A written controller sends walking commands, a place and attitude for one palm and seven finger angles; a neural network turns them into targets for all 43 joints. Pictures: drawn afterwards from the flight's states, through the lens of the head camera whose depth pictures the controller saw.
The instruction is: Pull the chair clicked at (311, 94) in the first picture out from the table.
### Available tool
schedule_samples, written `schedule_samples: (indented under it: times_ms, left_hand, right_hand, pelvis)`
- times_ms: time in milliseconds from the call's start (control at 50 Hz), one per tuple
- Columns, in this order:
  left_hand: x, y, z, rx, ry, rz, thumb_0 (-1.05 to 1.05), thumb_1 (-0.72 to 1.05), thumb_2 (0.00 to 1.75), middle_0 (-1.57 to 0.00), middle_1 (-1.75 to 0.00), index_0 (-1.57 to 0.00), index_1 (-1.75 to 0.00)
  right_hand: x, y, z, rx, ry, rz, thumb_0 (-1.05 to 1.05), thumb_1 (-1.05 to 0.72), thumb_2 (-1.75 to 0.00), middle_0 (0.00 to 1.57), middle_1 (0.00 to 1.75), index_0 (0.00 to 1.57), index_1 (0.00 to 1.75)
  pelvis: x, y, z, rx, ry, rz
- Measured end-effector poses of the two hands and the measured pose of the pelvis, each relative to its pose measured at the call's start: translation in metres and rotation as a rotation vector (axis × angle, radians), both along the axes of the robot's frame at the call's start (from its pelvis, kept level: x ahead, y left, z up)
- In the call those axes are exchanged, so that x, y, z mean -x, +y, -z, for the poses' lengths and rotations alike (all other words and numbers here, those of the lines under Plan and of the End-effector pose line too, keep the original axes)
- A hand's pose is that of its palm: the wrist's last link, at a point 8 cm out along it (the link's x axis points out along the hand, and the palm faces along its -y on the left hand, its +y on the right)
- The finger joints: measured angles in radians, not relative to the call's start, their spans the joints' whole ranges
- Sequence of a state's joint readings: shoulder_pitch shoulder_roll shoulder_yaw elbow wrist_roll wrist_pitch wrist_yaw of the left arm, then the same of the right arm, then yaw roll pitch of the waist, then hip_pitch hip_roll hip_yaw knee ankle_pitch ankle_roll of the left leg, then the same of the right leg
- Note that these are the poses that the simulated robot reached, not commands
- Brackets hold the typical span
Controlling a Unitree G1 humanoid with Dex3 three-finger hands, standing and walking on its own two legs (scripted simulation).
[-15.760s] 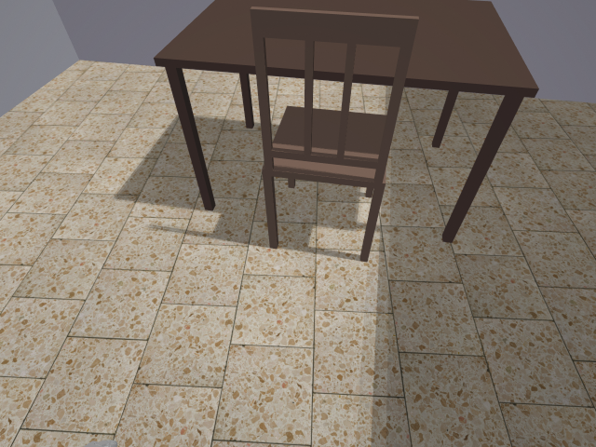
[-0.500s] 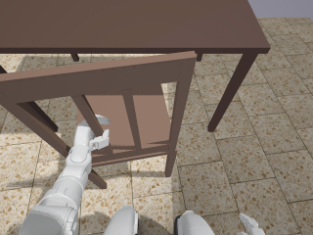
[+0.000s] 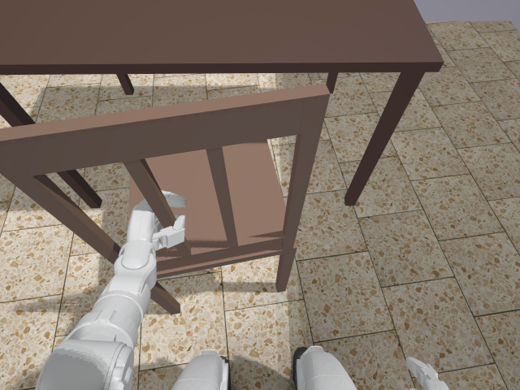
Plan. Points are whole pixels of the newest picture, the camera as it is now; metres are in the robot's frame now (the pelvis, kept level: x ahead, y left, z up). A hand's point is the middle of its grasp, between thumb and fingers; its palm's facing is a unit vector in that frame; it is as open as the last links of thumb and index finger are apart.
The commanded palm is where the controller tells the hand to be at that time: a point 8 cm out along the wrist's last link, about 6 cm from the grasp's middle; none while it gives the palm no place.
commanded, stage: step backward, pulling the chair out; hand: left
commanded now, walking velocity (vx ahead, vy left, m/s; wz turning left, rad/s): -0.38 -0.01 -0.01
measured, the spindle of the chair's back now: (166, 216) +0.40 +0.17 -0.05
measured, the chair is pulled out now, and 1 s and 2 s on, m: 0.24 0.34 0.61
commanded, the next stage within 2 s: stop walking, hand still on the chair in 1.58 s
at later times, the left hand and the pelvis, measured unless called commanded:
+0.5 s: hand (166, 259) +0.32 +0.16 -0.05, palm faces +0.03 -0.98 -0.20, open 5.5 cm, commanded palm +0.32 +0.21 -0.05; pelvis -0.05 +0.01 -0.01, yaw -1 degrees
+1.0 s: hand (164, 285) +0.27 +0.16 -0.05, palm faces +0.04 -0.98 -0.21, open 5.5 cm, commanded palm +0.25 +0.21 -0.05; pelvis -0.11 +0.02 +0.01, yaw +0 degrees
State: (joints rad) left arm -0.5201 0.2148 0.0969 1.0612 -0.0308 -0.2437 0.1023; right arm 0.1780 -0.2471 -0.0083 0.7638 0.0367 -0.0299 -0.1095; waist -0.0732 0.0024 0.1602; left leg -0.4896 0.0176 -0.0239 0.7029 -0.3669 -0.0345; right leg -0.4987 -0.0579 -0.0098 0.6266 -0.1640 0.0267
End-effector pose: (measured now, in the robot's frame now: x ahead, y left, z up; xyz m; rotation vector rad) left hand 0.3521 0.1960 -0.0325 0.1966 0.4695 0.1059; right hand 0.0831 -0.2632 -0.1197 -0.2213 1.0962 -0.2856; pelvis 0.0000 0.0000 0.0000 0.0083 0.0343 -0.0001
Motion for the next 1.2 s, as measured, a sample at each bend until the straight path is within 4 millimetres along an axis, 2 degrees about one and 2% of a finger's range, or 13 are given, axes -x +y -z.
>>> schedule_samples:
  times_ms: [140,260,340,480,580,700,780,840,980,1100,1200]
  left_hand:
    - [0.022,0.005,0.0,0.004,-0.003,0.041,0.04,0.65,0.77,-0.31,-1.26,-0.5,-1.44]
    - [0.037,0.009,0.0,-0.003,-0.009,0.024,0.04,0.63,0.79,-0.33,-1.26,-0.5,-1.44]
    - [0.046,0.009,0.0,-0.011,-0.013,-0.001,0.04,0.62,0.81,-0.35,-1.26,-0.5,-1.44]
    - [0.054,0.012,0.001,0.012,-0.003,0.016,0.04,0.63,0.8,-0.32,-1.28,-0.5,-1.44]
    - [0.061,0.016,-0.001,0.028,0.023,0.019,0.05,0.65,0.79,-0.29,-1.29,-0.5,-1.44]
    - [0.071,0.018,-0.002,0.023,0.038,-0.012,0.06,0.65,0.79,-0.3,-1.26,-0.5,-1.44]
    - [0.076,0.016,-0.002,-0.003,0.03,-0.036,0.06,0.63,0.81,-0.34,-1.24,-0.5,-1.44]
    - [0.081,0.013,-0.003,0.002,0.041,-0.064,0.07,0.63,0.81,-0.34,-1.22,-0.5,-1.44]
    - [0.096,0.01,-0.003,0.001,0.035,-0.004,0.05,0.64,0.77,-0.32,-1.24,-0.5,-1.44]
    - [0.121,0.011,-0.002,0.002,0.016,0.055,0.04,0.65,0.75,-0.31,-1.27,-0.5,-1.44]
    - [0.151,0.009,-0.001,-0.008,0.009,0.036,0.04,0.64,0.76,-0.32,-1.27,-0.5,-1.44]
  right_hand:
    - [0.028,0.002,-0.004,0.04,0.015,0.004,0.0,-0.91,-0.9,0.2,0.3,0.2,0.3]
    - [0.039,0.009,0.005,0.001,-0.002,-0.011,0.0,-0.91,-0.9,0.2,0.3,0.2,0.3]
    - [0.045,0.006,0.01,-0.021,-0.005,-0.016,0.0,-0.91,-0.9,0.2,0.3,0.21,0.3]
    - [0.06,0.001,0.0,0.038,-0.009,-0.019,0.0,-0.91,-0.9,0.2,0.3,0.21,0.3]
    - [0.077,0.011,-0.012,0.042,0.037,-0.012,0.0,-0.91,-0.9,0.2,0.3,0.2,0.3]
    - [0.093,0.024,-0.01,-0.046,0.114,-0.049,0.0,-0.91,-0.9,0.2,0.3,0.2,0.3]
    - [0.099,0.019,0.001,-0.08,0.12,-0.043,0.0,-0.91,-0.9,0.2,0.3,0.21,0.3]
    - [0.099,0.009,-0.002,-0.055,0.09,-0.016,0.0,-0.91,-0.9,0.21,0.3,0.21,0.3]
    - [0.101,-0.009,-0.014,0.071,0.019,-0.001,0.0,-0.91,-0.9,0.2,0.3,0.2,0.3]
    - [0.111,0.007,-0.024,0.054,-0.005,-0.035,0.0,-0.91,-0.9,0.2,0.3,0.2,0.3]
    - [0.13,0.024,-0.009,-0.051,-0.01,-0.071,0.0,-0.91,-0.9,0.2,0.3,0.2,0.3]
  pelvis:
    - [0.014,0.012,0.001,0.025,-0.012,0.021]
    - [0.028,0.001,0.008,0.043,-0.056,0.019]
    - [0.035,-0.005,0.011,0.01,-0.056,0.008]
    - [0.045,0.013,0.009,-0.009,-0.011,0.011]
    - [0.054,0.017,-0.005,0.023,-0.009,0.014]
    - [0.061,0.004,-0.015,0.05,0.012,0.022]
    - [0.075,-0.007,-0.013,0.062,0.011,0.029]
    - [0.086,-0.006,-0.016,0.027,0.016,0.03]
    - [0.105,0.018,-0.01,0.012,0.015,0.0]
    - [0.128,0.02,-0.012,0.02,0.012,0.025]
    - [0.148,0.006,-0.01,0.024,0.003,0.043]
